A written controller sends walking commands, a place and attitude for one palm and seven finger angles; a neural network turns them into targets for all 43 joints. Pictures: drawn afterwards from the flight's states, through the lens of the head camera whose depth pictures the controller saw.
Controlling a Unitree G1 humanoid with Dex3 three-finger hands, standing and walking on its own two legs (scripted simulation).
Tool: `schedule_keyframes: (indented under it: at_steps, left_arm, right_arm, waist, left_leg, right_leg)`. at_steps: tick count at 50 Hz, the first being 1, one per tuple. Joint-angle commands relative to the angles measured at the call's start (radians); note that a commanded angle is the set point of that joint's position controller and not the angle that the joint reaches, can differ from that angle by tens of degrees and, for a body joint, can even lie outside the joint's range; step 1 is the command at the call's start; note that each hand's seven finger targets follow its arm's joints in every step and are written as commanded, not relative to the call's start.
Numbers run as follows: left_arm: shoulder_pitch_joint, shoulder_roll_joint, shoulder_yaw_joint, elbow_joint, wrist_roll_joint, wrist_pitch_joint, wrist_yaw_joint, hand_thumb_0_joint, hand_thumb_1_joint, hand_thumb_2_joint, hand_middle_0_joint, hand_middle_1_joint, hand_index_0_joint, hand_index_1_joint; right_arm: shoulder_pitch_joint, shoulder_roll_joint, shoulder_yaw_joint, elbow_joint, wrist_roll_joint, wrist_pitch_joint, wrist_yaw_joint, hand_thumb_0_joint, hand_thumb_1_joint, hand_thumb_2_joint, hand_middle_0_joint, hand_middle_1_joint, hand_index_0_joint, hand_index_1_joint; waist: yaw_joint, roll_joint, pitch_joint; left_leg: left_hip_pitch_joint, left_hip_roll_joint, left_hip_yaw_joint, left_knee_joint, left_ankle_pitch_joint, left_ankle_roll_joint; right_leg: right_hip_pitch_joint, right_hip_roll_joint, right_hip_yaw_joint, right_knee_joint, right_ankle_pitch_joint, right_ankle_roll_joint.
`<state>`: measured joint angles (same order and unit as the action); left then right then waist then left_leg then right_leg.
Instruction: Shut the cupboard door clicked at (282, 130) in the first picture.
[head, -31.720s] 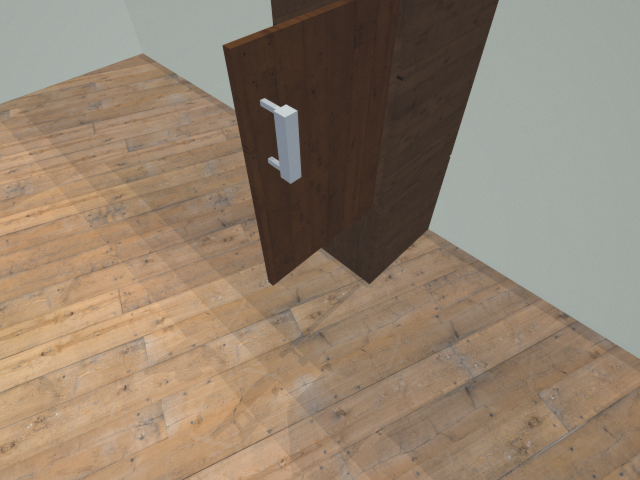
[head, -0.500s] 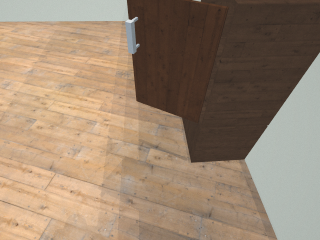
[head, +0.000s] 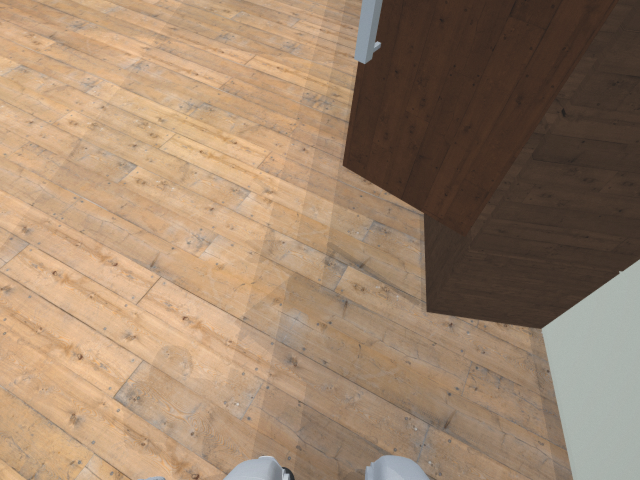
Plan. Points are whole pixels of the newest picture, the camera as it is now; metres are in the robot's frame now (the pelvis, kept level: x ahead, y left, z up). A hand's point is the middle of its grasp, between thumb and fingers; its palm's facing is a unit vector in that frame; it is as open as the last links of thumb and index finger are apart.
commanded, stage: walk to a spot facing it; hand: left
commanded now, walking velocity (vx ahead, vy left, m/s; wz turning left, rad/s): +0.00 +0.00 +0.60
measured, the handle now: (375, 21) +0.88 -0.08 +0.10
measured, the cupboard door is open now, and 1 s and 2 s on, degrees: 60 60 60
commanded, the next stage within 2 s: turn to face it in 1.60 s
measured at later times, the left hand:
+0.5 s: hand out of the picture +0.02 +0.16 -0.14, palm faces +0.29 -0.91 -0.30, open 7.4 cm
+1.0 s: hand out of the picture -0.03 +0.21 -0.15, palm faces +0.60 -0.76 -0.23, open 7.4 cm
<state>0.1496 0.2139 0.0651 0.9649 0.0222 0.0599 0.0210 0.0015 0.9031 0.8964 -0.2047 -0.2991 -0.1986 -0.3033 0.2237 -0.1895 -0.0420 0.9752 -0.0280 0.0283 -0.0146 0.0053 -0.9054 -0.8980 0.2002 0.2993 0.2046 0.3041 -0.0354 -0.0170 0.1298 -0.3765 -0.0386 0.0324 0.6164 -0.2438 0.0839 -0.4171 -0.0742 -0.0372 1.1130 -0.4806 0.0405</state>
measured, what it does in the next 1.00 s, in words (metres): steps on the spot, turning left: right foot, then left foot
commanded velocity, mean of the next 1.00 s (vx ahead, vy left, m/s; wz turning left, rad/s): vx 0.07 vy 0.00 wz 0.60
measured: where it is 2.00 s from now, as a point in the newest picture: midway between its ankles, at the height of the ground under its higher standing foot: (222, 452)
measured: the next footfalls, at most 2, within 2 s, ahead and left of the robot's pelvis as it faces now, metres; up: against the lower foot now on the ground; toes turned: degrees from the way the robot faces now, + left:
right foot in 0.36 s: +0.06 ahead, -0.17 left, +0.00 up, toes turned +15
left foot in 0.74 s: -0.02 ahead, +0.09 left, +0.00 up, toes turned +33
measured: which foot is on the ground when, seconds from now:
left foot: down 0.00-0.36, up 0.38-0.72, down 0.74-1.00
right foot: up 0.00-0.34, down 0.36-0.74, up 0.76-1.00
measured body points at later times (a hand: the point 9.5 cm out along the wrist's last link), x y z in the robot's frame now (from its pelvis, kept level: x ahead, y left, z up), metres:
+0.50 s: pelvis +0.01 -0.06 +0.01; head +0.07 -0.06 +0.46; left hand +0.00 +0.21 -0.12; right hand +0.15 -0.30 -0.14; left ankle -0.03 +0.06 -0.64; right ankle +0.02 -0.18 -0.73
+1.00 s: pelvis +0.03 -0.01 +0.01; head +0.05 +0.02 +0.46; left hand -0.06 +0.25 -0.13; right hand +0.25 -0.17 -0.12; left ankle -0.05 +0.07 -0.73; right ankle +0.12 -0.14 -0.68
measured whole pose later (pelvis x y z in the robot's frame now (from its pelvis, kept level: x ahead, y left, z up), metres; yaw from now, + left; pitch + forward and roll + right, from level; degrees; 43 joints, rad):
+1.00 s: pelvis +0.03 -0.01 +0.01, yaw +37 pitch +1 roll -1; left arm 0.18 0.25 0.07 0.87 0.03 0.04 -0.02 0.00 0.90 0.90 -0.20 -0.30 -0.20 -0.30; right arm 0.19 -0.21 -0.04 0.89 -0.03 0.02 0.00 0.00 -0.90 -0.90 0.20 0.30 0.21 0.30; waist 0.00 -0.01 0.08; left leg -0.24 -0.02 -0.07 0.50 -0.28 0.02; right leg -0.45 -0.08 -0.04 0.91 -0.42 0.07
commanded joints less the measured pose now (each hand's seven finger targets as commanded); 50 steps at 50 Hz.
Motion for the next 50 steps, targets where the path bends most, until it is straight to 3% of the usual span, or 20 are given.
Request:
schedule_keyframes:
  at_steps: [1, 10, 15, 16, 17, 18, 19, 20, 22, 25, 29, 32, 34, 35, 36, 37, 38, 42, 46, 50]
  left_arm:
    - [0.018, 0.088, 0.029, -0.091, 0.004, -0.032, -0.001, 0.000, 0.900, 0.900, -0.200, -0.300, -0.200, -0.300]
    - [-0.021, 0.100, 0.023, -0.151, 0.003, -0.029, 0.000, 0.000, 0.900, 0.900, -0.200, -0.300, -0.200, -0.300]
    - [0.097, 0.125, 0.027, -0.132, -0.006, -0.031, 0.009, 0.000, 0.900, 0.900, -0.200, -0.300, -0.200, -0.300]
    - [0.156, 0.148, 0.036, -0.122, -0.005, -0.033, 0.012, 0.000, 0.900, 0.900, -0.200, -0.300, -0.200, -0.300]
    - [0.176, 0.218, 0.050, -0.128, 0.009, -0.043, 0.017, 0.000, 0.900, 0.900, -0.200, -0.300, -0.200, -0.300]
    - [0.116, 0.281, 0.054, -0.154, 0.022, -0.043, 0.022, 0.000, 0.900, 0.900, -0.200, -0.300, -0.200, -0.300]
    - [0.017, 0.253, 0.037, -0.176, 0.006, -0.037, 0.029, 0.000, 0.900, 0.900, -0.200, -0.300, -0.200, -0.300]
    - [-0.087, 0.230, 0.029, -0.210, 0.007, -0.030, 0.028, 0.000, 0.900, 0.900, -0.200, -0.300, -0.200, -0.300]
    - [-0.055, 0.151, 0.018, -0.191, 0.002, -0.057, 0.024, 0.000, 0.900, 0.900, -0.200, -0.300, -0.200, -0.300]
    - [0.048, 0.161, 0.021, -0.163, 0.003, -0.069, 0.025, 0.000, 0.900, 0.900, -0.200, -0.300, -0.200, -0.300]
    - [0.171, 0.198, 0.040, -0.126, 0.008, -0.065, 0.024, 0.000, 0.900, 0.900, -0.200, -0.300, -0.200, -0.300]
    - [0.180, 0.225, 0.052, -0.125, 0.013, -0.059, 0.020, 0.000, 0.900, 0.900, -0.200, -0.300, -0.200, -0.300]
    - [0.158, 0.226, 0.052, -0.127, 0.008, -0.058, 0.015, 0.000, 0.900, 0.900, -0.200, -0.300, -0.200, -0.300]
    - [0.150, 0.220, 0.050, -0.134, 0.000, -0.055, 0.013, 0.000, 0.900, 0.900, -0.200, -0.300, -0.200, -0.300]
    - [0.173, 0.161, 0.042, -0.161, -0.008, -0.050, 0.008, 0.000, 0.900, 0.900, -0.200, -0.300, -0.200, -0.300]
    - [0.109, 0.098, 0.013, -0.203, -0.010, -0.048, 0.009, 0.000, 0.900, 0.900, -0.200, -0.300, -0.200, -0.300]
    - [0.060, 0.127, 0.017, -0.217, -0.003, -0.036, 0.015, 0.000, 0.900, 0.900, -0.200, -0.300, -0.200, -0.300]
    - [0.021, 0.117, 0.027, -0.182, -0.002, -0.033, -0.005, 0.000, 0.900, 0.900, -0.200, -0.300, -0.200, -0.300]
    - [0.007, 0.107, 0.025, -0.177, 0.003, -0.042, -0.030, 0.000, 0.900, 0.900, -0.200, -0.300, -0.200, -0.300]
    - [-0.024, 0.105, 0.022, -0.194, 0.005, -0.055, -0.042, 0.000, 0.900, 0.900, -0.200, -0.300, -0.200, -0.300]
  right_arm:
    - [0.056, -0.213, -0.050, -0.060, -0.002, -0.019, -0.019, 0.000, -0.900, -0.900, 0.200, 0.300, 0.200, 0.300]
    - [0.056, -0.229, -0.075, -0.079, -0.005, 0.002, -0.004, 0.000, -0.900, -0.900, 0.200, 0.300, 0.200, 0.300]
    - [-0.017, -0.227, -0.086, -0.119, 0.000, 0.017, 0.002, 0.000, -0.900, -0.900, 0.200, 0.300, 0.200, 0.300]
    - [-0.046, -0.209, -0.085, -0.132, 0.006, 0.020, 0.004, 0.000, -0.900, -0.900, 0.200, 0.300, 0.200, 0.300]
    - [-0.034, -0.155, -0.083, -0.139, 0.016, 0.025, 0.012, 0.000, -0.900, -0.900, 0.200, 0.300, 0.200, 0.300]
    - [-0.020, -0.116, -0.082, -0.151, 0.014, 0.021, 0.011, 0.000, -0.900, -0.900, 0.200, 0.300, 0.200, 0.300]
    - [-0.010, -0.186, -0.093, -0.141, -0.002, 0.025, 0.016, 0.000, -0.900, -0.900, 0.200, 0.300, 0.200, 0.300]
    - [0.054, -0.141, -0.085, -0.145, -0.007, 0.034, 0.026, 0.000, -0.900, -0.900, 0.200, 0.300, 0.200, 0.300]
    - [0.036, -0.146, -0.078, -0.117, -0.002, 0.034, 0.035, 0.000, -0.900, -0.900, 0.200, 0.300, 0.200, 0.300]
    - [-0.023, -0.125, -0.061, -0.145, 0.010, 0.028, 0.042, 0.000, -0.900, -0.900, 0.200, 0.300, 0.200, 0.300]
    - [-0.128, -0.103, -0.040, -0.175, 0.014, 0.023, 0.044, 0.000, -0.900, -0.900, 0.200, 0.300, 0.200, 0.300]
    - [-0.131, -0.100, -0.034, -0.176, 0.018, 0.015, 0.044, 0.000, -0.900, -0.900, 0.200, 0.300, 0.200, 0.300]
    - [-0.070, -0.122, -0.039, -0.158, 0.017, 0.009, 0.044, 0.000, -0.900, -0.900, 0.200, 0.300, 0.200, 0.300]
    - [0.005, -0.156, -0.048, -0.137, 0.011, 0.003, 0.044, 0.000, -0.900, -0.900, 0.200, 0.300, 0.200, 0.300]
    - [0.061, -0.262, -0.073, -0.128, 0.002, -0.008, 0.038, 0.000, -0.900, -0.900, 0.200, 0.300, 0.200, 0.300]
    - [0.144, -0.336, -0.093, -0.106, 0.011, -0.007, 0.024, 0.000, -0.900, -0.900, 0.200, 0.300, 0.200, 0.300]
    - [0.170, -0.316, -0.084, -0.088, 0.009, 0.002, 0.016, 0.000, -0.900, -0.900, 0.200, 0.300, 0.200, 0.300]
    - [0.008, -0.234, -0.054, -0.137, -0.005, -0.009, -0.006, 0.000, -0.900, -0.900, 0.200, 0.300, 0.200, 0.300]
    - [0.008, -0.241, -0.057, -0.136, -0.005, -0.022, 0.001, 0.000, -0.900, -0.900, 0.200, 0.300, 0.200, 0.300]
    - [0.008, -0.245, -0.062, -0.129, -0.008, -0.023, 0.008, 0.000, -0.900, -0.900, 0.200, 0.300, 0.200, 0.300]
  waist:
    - [0.011, 0.063, -0.177]
    - [-0.007, 0.200, -0.202]
    - [0.044, 0.200, -0.211]
    - [0.077, 0.162, -0.209]
    - [0.085, -0.054, -0.195]
    - [0.079, -0.274, -0.137]
    - [0.028, -0.153, -0.096]
    - [-0.040, -0.101, -0.099]
    - [-0.034, -0.157, -0.090]
    - [0.009, -0.152, -0.131]
    - [0.076, -0.185, -0.154]
    - [0.079, -0.234, -0.157]
    - [0.043, -0.206, -0.167]
    - [-0.001, -0.124, -0.203]
    - [-0.024, 0.155, -0.287]
    - [-0.071, 0.355, -0.314]
    - [-0.078, 0.224, -0.313]
    - [-0.015, 0.199, -0.175]
    - [-0.010, 0.172, -0.144]
    - [-0.006, 0.198, -0.094]
  left_leg:
    - [0.177, 0.261, -0.393, -0.339, 0.092, 0.059]
    - [0.206, 0.210, -0.460, -0.324, 0.091, 0.072]
    - [0.047, 0.146, -0.479, -0.279, 0.060, 0.030]
    - [-0.077, 0.102, -0.441, -0.247, -0.051, -0.009]
    - [-0.222, -0.007, -0.318, -0.048, -0.222, -0.079]
    - [-0.322, -0.126, -0.135, 0.330, -0.298, -0.140]
    - [-0.240, -0.041, -0.172, 0.516, -0.298, -0.124]
    - [-0.209, -0.043, -0.140, 0.602, -0.248, -0.121]
    - [-0.243, 0.021, -0.104, 0.650, -0.151, -0.136]
    - [-0.246, 0.031, -0.046, 0.528, -0.153, -0.153]
    - [-0.195, 0.040, 0.024, 0.292, -0.210, -0.146]
    - [-0.086, 0.034, 0.061, 0.116, -0.200, -0.126]
    - [0.056, 0.021, 0.075, -0.044, -0.079, -0.113]
    - [0.217, 0.037, 0.045, -0.161, 0.102, -0.101]
    - [0.434, 0.262, -0.233, -0.186, 0.446, -0.012]
    - [0.513, 0.456, -0.468, -0.185, 0.947, 0.129]
    - [0.461, 0.457, -0.380, -0.173, 0.842, 0.162]
    - [0.290, 0.288, -0.307, -0.239, 0.371, 0.083]
    - [0.259, 0.246, -0.332, -0.310, 0.010, 0.087]
    - [0.165, 0.217, -0.373, -0.342, -0.181, 0.081]
  right_leg:
    - [-0.125, -0.007, 0.068, 0.009, 0.119, 0.018]
    - [-0.071, 0.057, 0.056, -0.248, 0.075, 0.029]
    - [0.208, 0.106, 0.038, -0.553, 0.142, 0.002]
    - [0.347, 0.082, 0.044, -0.682, 0.200, -0.010]
    - [0.422, -0.098, 0.238, -0.862, 0.047, -0.071]
    - [0.300, -0.390, 0.561, -0.986, -0.082, -0.191]
    - [0.118, -0.411, 0.465, -0.959, -0.031, -0.217]
    - [0.079, -0.341, 0.335, -0.908, 0.073, -0.208]
    - [0.170, -0.221, 0.192, -0.816, 0.339, -0.177]
    - [0.338, -0.217, 0.070, -0.714, 0.725, -0.167]
    - [0.459, -0.244, 0.017, -0.646, 0.903, -0.158]
    - [0.425, -0.264, -0.007, -0.597, 0.914, -0.147]
    - [0.353, -0.249, -0.058, -0.520, 0.856, -0.104]
    - [0.258, -0.231, -0.101, -0.396, 0.754, -0.062]
    - [0.019, -0.126, -0.153, -0.188, 0.363, 0.009]
    - [-0.168, -0.031, -0.083, 0.000, -0.215, 0.041]
    - [-0.147, -0.056, 0.013, 0.056, -0.189, 0.016]
    - [-0.161, -0.046, 0.030, 0.022, 0.018, 0.028]
    - [-0.142, -0.013, 0.002, -0.144, 0.054, 0.030]
    - [-0.057, 0.022, -0.027, -0.345, 0.080, 0.027]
